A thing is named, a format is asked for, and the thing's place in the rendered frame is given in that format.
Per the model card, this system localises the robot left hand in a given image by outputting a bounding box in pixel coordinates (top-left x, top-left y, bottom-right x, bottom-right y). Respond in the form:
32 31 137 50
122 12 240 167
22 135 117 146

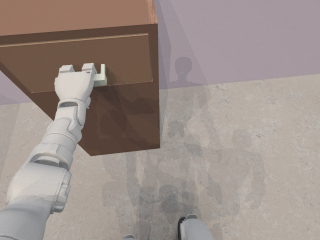
55 63 97 109

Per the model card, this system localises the robot left shin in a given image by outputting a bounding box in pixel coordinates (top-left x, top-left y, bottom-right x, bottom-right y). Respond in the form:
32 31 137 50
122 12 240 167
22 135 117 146
124 234 135 239

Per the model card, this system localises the left robot forearm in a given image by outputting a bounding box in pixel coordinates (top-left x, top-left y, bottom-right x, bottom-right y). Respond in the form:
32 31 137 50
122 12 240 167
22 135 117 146
6 98 87 206

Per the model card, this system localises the robot right thigh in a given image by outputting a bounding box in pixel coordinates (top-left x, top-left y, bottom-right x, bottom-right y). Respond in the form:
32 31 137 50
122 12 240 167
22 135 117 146
180 218 215 240

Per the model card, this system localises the cabinet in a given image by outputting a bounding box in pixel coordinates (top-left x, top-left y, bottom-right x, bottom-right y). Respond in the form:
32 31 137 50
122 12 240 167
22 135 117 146
0 0 160 156

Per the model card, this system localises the handle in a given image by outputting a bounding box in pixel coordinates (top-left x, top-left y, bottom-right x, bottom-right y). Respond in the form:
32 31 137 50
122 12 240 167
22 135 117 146
54 64 107 87

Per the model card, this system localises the drawer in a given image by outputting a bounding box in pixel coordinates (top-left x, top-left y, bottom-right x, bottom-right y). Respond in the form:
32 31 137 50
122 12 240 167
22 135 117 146
0 33 152 93

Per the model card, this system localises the left robot upper arm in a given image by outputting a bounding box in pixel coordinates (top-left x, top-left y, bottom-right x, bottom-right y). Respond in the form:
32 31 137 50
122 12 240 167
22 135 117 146
0 162 72 240

